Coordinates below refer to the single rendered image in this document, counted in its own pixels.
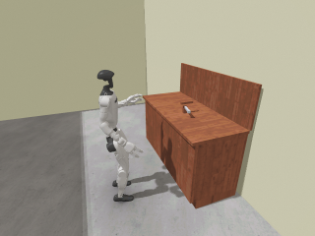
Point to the robot left hand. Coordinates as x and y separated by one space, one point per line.
132 99

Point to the robot left forearm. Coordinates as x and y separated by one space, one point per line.
122 103

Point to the robot right upper arm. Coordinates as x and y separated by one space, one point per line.
104 105

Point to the counter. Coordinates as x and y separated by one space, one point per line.
203 150

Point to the left robot foot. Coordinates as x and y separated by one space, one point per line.
115 184

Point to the right robot shin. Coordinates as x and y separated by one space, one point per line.
122 182

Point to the robot right forearm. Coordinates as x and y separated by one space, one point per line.
112 134

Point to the robot right hand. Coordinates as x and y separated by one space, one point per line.
129 147

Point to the tap lever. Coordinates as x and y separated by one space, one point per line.
186 108

